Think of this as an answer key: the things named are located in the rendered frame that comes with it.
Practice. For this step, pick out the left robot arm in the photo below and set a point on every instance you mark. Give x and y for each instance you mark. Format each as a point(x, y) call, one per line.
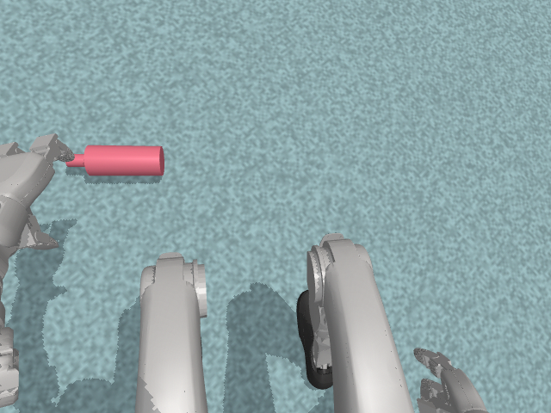
point(13, 218)

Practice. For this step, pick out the right robot hand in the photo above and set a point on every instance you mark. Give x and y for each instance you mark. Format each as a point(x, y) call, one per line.
point(456, 394)

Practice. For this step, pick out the bottle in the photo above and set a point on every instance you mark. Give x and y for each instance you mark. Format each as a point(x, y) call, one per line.
point(120, 160)

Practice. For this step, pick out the right robot foot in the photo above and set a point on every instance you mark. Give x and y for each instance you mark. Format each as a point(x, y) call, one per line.
point(319, 378)

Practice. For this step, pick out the left robot hand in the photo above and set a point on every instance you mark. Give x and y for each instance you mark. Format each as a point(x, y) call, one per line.
point(24, 176)

